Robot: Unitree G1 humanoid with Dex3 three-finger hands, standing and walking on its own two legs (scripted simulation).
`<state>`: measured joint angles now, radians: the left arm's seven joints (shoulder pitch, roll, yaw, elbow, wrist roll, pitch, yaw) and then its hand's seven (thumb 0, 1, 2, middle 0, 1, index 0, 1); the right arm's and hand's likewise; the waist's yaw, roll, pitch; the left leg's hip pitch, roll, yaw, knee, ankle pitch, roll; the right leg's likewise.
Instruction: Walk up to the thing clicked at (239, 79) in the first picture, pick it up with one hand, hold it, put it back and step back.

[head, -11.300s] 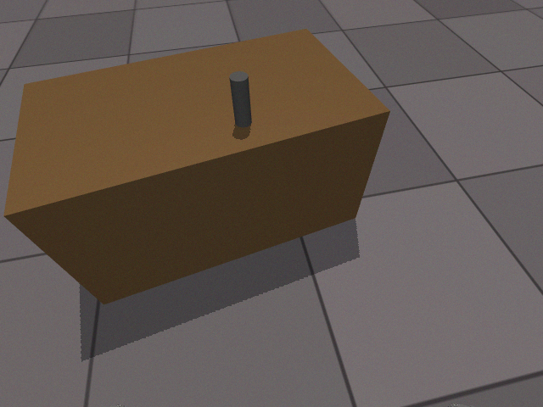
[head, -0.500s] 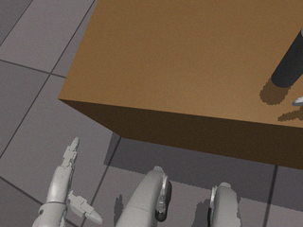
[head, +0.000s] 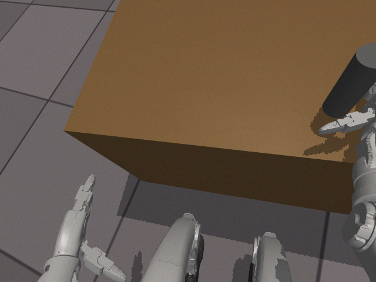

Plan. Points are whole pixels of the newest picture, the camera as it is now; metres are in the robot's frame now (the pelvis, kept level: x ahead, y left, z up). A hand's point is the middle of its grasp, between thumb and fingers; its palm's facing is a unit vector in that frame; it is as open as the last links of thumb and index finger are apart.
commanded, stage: close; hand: right
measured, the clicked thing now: (351, 86) +0.51 -0.21 +0.03
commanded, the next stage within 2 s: settle in 0.80 s
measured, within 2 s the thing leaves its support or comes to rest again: leaves its support in 1.02 s
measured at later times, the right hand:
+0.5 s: hand (345, 87) +0.51 -0.21 +0.01, palm faces +0.19 +0.98 +0.00, open 13.9 cm
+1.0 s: hand (343, 83) +0.52 -0.20 +0.02, palm faces +0.20 +0.98 +0.00, open 7.2 cm
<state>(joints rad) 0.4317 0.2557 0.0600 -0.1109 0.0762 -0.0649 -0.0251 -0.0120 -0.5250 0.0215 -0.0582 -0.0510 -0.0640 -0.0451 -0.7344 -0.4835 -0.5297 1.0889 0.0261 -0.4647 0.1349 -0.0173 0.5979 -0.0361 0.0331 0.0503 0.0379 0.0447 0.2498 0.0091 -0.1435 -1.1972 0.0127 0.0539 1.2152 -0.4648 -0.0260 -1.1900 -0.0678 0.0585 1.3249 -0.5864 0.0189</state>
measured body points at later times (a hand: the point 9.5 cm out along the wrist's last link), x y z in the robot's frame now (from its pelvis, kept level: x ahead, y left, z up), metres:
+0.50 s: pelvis -0.01 +0.00 -0.01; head +0.15 -0.05 +0.41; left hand +0.15 +0.26 +0.03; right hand +0.50 -0.26 +0.01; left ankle +0.05 +0.14 -0.62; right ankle +0.01 -0.12 -0.62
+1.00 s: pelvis +0.00 +0.00 +0.00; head +0.15 -0.05 +0.42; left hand +0.15 +0.26 +0.03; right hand +0.51 -0.26 +0.02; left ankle +0.05 +0.14 -0.62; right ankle +0.01 -0.12 -0.62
